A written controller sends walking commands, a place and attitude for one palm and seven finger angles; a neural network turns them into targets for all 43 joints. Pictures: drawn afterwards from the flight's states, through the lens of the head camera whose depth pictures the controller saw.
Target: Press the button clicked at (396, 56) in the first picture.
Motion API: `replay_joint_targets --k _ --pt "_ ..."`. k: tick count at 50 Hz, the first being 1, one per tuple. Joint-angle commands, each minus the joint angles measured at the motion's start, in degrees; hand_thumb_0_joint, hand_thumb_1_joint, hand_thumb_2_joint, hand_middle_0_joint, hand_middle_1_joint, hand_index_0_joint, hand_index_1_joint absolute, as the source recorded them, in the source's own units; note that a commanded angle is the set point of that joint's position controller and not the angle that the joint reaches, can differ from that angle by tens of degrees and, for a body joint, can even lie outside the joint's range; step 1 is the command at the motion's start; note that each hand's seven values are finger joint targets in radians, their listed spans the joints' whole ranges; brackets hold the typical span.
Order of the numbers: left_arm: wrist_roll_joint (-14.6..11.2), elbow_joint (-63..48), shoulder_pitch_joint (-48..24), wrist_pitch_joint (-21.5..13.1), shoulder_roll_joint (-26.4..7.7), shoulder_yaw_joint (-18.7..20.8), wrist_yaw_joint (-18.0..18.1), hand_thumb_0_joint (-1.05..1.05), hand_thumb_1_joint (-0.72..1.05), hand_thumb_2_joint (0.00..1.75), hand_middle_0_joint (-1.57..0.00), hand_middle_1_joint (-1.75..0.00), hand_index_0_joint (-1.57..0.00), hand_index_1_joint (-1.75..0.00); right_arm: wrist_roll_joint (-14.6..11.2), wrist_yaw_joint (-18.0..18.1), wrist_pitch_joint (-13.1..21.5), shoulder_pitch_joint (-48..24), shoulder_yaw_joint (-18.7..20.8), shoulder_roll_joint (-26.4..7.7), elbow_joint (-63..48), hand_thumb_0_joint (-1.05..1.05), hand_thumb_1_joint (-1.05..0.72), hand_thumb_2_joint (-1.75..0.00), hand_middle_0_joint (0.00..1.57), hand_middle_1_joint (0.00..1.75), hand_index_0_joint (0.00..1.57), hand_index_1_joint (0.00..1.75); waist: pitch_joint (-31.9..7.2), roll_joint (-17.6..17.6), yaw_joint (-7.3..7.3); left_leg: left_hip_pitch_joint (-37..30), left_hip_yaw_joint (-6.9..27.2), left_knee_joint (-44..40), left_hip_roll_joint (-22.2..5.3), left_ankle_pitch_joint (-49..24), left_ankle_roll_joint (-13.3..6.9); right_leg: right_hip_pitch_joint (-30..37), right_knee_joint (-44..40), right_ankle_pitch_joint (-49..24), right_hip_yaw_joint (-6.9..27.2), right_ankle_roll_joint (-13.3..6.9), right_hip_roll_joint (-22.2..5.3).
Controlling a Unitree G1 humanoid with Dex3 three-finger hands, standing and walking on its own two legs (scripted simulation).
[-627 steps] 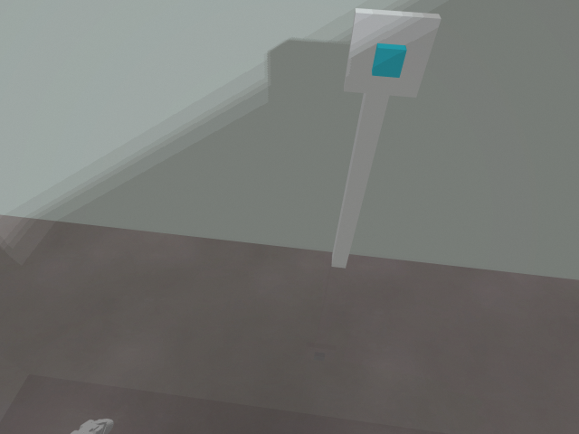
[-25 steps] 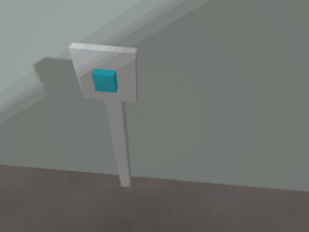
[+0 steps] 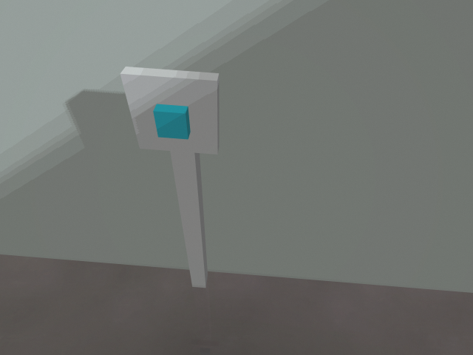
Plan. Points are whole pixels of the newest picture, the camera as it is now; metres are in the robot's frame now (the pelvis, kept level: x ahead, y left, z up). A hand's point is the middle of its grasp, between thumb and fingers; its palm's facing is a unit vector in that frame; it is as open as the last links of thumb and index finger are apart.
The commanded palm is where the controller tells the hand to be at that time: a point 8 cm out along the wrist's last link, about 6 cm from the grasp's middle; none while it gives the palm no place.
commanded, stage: come to a stop and stand still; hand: left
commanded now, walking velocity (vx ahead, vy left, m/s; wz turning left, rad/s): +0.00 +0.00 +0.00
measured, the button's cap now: (173, 121) +0.52 +0.17 +0.13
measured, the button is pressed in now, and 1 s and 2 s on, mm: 0 0 0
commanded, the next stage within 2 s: look again from close up in 0.04 s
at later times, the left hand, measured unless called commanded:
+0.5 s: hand out of the picture -0.04 +0.15 -0.18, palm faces +0.03 -0.99 -0.13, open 7.4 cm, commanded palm none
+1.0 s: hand (154, 314) +0.18 +0.14 +0.02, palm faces +0.03 -1.00 +0.02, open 6.3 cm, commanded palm +0.10 +0.21 -0.03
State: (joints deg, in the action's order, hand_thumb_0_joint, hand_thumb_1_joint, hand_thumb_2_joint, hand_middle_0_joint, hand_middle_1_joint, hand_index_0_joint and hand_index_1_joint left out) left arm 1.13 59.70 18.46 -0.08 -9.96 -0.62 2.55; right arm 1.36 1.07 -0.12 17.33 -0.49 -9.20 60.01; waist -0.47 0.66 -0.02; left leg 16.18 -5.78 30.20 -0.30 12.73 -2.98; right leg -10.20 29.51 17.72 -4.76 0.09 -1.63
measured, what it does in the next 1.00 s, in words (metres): stands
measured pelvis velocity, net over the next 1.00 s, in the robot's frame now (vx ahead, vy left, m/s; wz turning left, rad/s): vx -0.03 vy -0.01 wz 0.03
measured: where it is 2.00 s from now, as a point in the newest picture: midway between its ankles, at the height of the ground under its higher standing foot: outside the picture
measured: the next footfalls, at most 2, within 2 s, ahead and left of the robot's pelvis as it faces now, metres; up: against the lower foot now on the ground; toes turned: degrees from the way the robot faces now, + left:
none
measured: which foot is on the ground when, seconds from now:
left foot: down 0.00-1.00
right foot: down 0.00-1.00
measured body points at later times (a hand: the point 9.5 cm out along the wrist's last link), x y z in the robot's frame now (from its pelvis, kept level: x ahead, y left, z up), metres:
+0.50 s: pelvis -0.01 +0.00 +0.00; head -0.01 +0.02 +0.45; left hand -0.04 +0.21 -0.17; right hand -0.01 -0.22 -0.14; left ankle +0.04 +0.08 -0.73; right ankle -0.02 -0.12 -0.73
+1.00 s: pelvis -0.03 -0.01 -0.04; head -0.03 -0.01 +0.41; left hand +0.17 +0.19 +0.02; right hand +0.15 -0.26 -0.10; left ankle +0.04 +0.08 -0.73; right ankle -0.02 -0.12 -0.73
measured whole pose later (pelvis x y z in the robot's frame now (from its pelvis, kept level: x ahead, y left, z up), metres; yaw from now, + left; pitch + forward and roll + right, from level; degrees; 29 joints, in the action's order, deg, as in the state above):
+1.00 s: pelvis -0.03 -0.01 -0.04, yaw +2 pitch +6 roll +0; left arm -11.5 2.8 23.3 -24.3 -8.3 1.8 -7.0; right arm -0.9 0.1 14.5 12.1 2.1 -14.6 36.7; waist -7.4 -0.5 -2.4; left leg 37.1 -4.2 49.0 -0.1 17.8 -2.5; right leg -31.6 51.4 25.6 -3.4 -1.1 -1.1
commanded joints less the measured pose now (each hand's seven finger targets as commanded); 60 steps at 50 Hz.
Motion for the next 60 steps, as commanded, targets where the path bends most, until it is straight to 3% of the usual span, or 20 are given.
replay_joint_targets --k 1,32,34,35,36,37,38,39,40,41,43,44,46,47,49,50,52,54,57,60 --pt "-0.1 -1.9 4.4 -0.8 -3.9 0.5 -0.2 0.0 0.9 0.9 -0.2 -0.3 -0.2 -0.3 -0.3 0.0 1.2 1.4 1.2 -6.3 -2.8 0.0 -0.9 -0.9 0.2 0.3 0.2 0.3 5.1 -1.5 0.31 2.2 10.5 -11.1 -6.4 6.4 0.0 -3.4 -6.4 -1.4 5.3 -2.7 -3.6" --pt "-0.1 1.5 8.3 -1.2 -1.8 0.4 -0.1 0.0 0.9 0.9 -0.2 -0.3 -0.2 -0.3 -0.8 0.2 1.4 2.4 1.2 -4.3 1.5 0.0 -0.9 -0.9 0.2 0.3 0.2 0.3 5.2 -1.2 0.42 0.4 9.7 -12.8 -6.4 5.1 0.4 -2.7 -9.3 -3.6 5.4 -2.3 -4.5" --pt "-0.1 1.5 8.1 -1.3 -1.8 0.4 0.0 0.0 0.9 0.9 -0.2 -0.3 -0.2 -0.3 -0.8 0.2 1.4 2.5 1.2 -4.3 1.6 0.0 -0.9 -0.9 0.2 0.3 0.2 0.3 5.1 -0.2 0.33 -0.1 9.3 -12.1 -6.3 3.7 0.4 -2.9 -9.7 -3.6 5.6 -2.2 -4.7" --pt "0.8 2.6 8.7 -1.9 -3.3 -0.1 1.8 0.0 0.9 0.9 -0.2 -0.3 -0.2 -0.3 -0.8 -0.1 1.7 -3.5 0.8 -5.9 -2.2 0.0 -0.9 -0.9 0.2 0.3 0.2 0.3 9.1 -4.0 2.03 1.7 5.9 -1.4 -5.5 -0.6 2.6 -6.7 -11.6 -10.0 8.4 -2.7 -6.6" --pt "-11.3 -88.5 -31.9 -13.4 -14.6 3.5 2.0 0.0 0.9 0.9 -0.23 -0.33 -0.23 -0.33 -3.1 2.4 9.6 -0.7 2.6 -16.4 -23.9 0.0 -0.9 -0.9 0.2 0.3 0.2 0.3 -20.2 -15.7 -8.98 -17.9 6.2 -6.3 -0.5 -3.3 2.2 -3.6 -2.9 -8.6 0.5 -2.2 0.2" --pt "-7.4 -77.4 -12.6 -10.6 -11.7 4.7 5.7 0.0 0.9 0.9 -0.25 -0.36 -0.25 -0.36 -3.9 3.5 15.6 -4.7 0.2 -11.4 -19.5 0.0 -0.9 -0.9 0.2 0.3 0.2 0.3 -20.6 -17.6 -1.68 -15.7 9.4 -10.1 -3.8 4.6 3.1 -6.0 3.1 0.4 -0.7 -3.1 1.3" --pt "-7.9 -66.5 4.4 -3.5 -1.8 -0.9 7.9 0.0 0.9 0.9 -0.28 -0.39 -0.28 -0.39 -4.7 3.4 17.1 -5.3 1.2 -8.9 -19.0 0.0 -0.9 -0.9 0.2 0.3 0.2 0.3 -9.6 -13.1 -2.48 -5.0 12.7 -13.4 -4.6 13.9 4.2 -11.7 5.2 5.5 -1.9 -2.2 1.9" --pt "-9.5 -65.8 7.2 -1.9 5.9 -6.8 7.1 0.0 0.9 0.9 -0.31 -0.42 -0.31 -0.42 -5.7 3.2 17.8 -3.7 0.8 -9.3 -19.6 0.0 -0.9 -0.9 0.2 0.3 0.2 0.3 -2.2 -9.8 -2.37 -0.7 12.4 -12.0 -3.3 16.9 3.3 -13.6 5.1 3.5 -1.6 -2.2 2.1" --pt "-11.0 -72.3 4.9 -4.3 5.7 -8.3 6.1 0.0 0.9 0.9 -0.34 -0.45 -0.34 -0.45 -5.8 3.6 19.1 -5.4 1.4 -11.2 -22.7 0.0 -0.9 -0.9 0.2 0.3 0.2 0.3 0.7 -8.3 -2.62 1.6 12.3 -9.1 -2.6 17.5 2.6 -13.7 3.0 4.0 -1.8 -1.9 2.0" --pt "-10.5 -71.7 5.4 -6.5 2.7 -6.9 5.8 0.0 0.9 0.9 -0.36 -0.48 -0.36 -0.48 -5.1 3.6 20.1 -5.9 1.7 -12.7 -23.5 0.0 -0.9 -0.9 0.2 0.3 0.2 0.3 0.6 -3.1 -3.96 3.3 12.0 -5.9 -1.9 17.7 2.4 -15.9 1.6 7.0 -1.0 -1.5 2.0" --pt "-10.2 -64.3 6.9 -11.4 4.7 -6.0 2.9 0.0 0.9 0.9 -0.42 -0.54 -0.42 -0.54 -3.4 2.8 20.2 -6.1 2.8 -13.0 -26.1 0.0 -0.9 -0.9 0.2 0.3 0.2 0.3 2.3 8.9 -4.76 8.2 11.1 1.1 -0.5 16.3 2.6 -22.7 3.4 12.6 -1.5 -1.1 2.4" --pt "-10.6 -59.4 10.4 -15.0 4.3 -3.3 0.5 0.0 0.9 0.9 -0.45 -0.57 -0.45 -0.57 -2.8 2.1 19.8 -6.9 3.8 -12.9 -26.8 0.0 -0.9 -0.9 0.2 0.3 0.2 0.3 2.0 13.2 -2.98 11.9 9.9 4.7 -0.6 15.3 3.1 -26.3 5.8 15.4 -1.8 -1.1 2.6" --pt "-13.0 -55.0 19.4 -23.1 2.9 0.5 -6.9 0.0 0.9 0.9 -0.5 -0.63 -0.5 -0.63 -2.2 0.2 18.8 -9.4 5.0 -12.5 -30.0 0.0 -0.9 -0.9 0.2 0.3 0.2 0.3 -0.6 16.5 0.81 19.3 7.1 11.3 0.3 13.1 3.7 -29.1 9.5 19.8 -0.2 -1.4 2.1" --pt "-13.9 -55.3 22.4 -27.1 1.0 3.0 -11.0 0.0 0.9 0.9 -0.53 -0.66 -0.53 -0.66 -2.2 -0.8 18.1 -10.5 5.5 -12.5 -31.9 0.0 -0.9 -0.9 0.2 0.3 0.2 0.3 -2.5 14.5 1.92 21.1 6.3 13.8 0.6 11.3 3.9 -28.7 11.1 18.2 1.0 -1.8 1.9" --pt "-14.1 -57.0 24.1 -31.3 -5.2 8.8 -17.4 0.0 0.9 0.9 -0.58 -0.72 -0.58 -0.72 -2.8 -2.5 16.1 -12.5 6.3 -12.7 -36.7 0.0 -0.9 -0.9 0.2 0.3 0.2 0.3 -4.8 4.3 3.33 21.8 5.0 16.6 1.3 10.0 3.7 -26.7 13.8 15.4 3.0 -2.9 1.1" --pt "-13.9 -59.9 23.4 -30.4 -7.8 11.3 -18.1 0.0 0.9 0.9 -0.61 -0.75 -0.61 -0.75 -3.4 -2.1 15.1 -14.0 6.2 -12.4 -38.9 0.0 -0.9 -0.9 0.2 0.3 0.2 0.3 -6.1 2.3 4.32 22.6 4.6 16.8 1.4 10.2 2.9 -26.5 15.1 14.3 3.5 -2.8 1.1" --pt "-15.1 -68.2 20.2 -26.9 -7.9 11.8 -17.5 0.0 0.9 0.9 -0.67 -0.81 -0.67 -0.81 -3.8 -1.1 12.8 -14.8 5.5 -11.5 -42.5 0.0 -0.9 -0.9 0.2 0.3 0.2 0.3 -9.1 -2.1 4.56 21.5 4.7 16.5 1.2 10.7 2.2 -26.1 16.6 12.9 3.6 -2.6 1.4" --pt "-16.5 -76.5 15.6 -25.4 -8.2 12.2 -15.2 0.0 0.9 0.9 -0.72 -0.87 -0.72 -0.87 -3.7 0.2 11.0 -13.0 5.4 -10.6 -43.5 0.0 -0.9 -0.9 0.2 0.3 0.2 0.3 -10.1 -3.4 2.9 21.3 5.4 18.1 0.5 11.1 1.7 -27.0 16.0 13.2 5.7 -2.1 1.8" --pt "-15.8 -87.1 8.7 -29.3 -9.1 11.7 -12.5 0.0 0.9 0.9 -0.81 -0.96 -0.81 -0.96 -3.0 1.1 10.8 -8.4 5.0 -9.4 -42.7 0.0 -0.9 -0.9 0.2 0.3 0.2 0.3 -13.7 -8.1 -0.29 18.2 6.7 21.8 -0.5 4.9 0.9 -29.1 17.3 5.3 5.9 -1.8 2.7" --pt "-16.2 -87.5 5.9 -33.0 -7.8 7.9 -15.3 0.0 0.9 0.9 -0.89 -1.05 -0.89 -1.05 -2.8 1.4 12.1 -6.6 4.2 -10.0 -40.5 0.0 -0.9 -0.9 0.2 0.3 0.2 0.3 -12.9 -7.4 -3.48 18.4 7.9 24.8 -0.9 3.5 0.5 -32.0 17.5 3.1 6.1 -1.2 3.0"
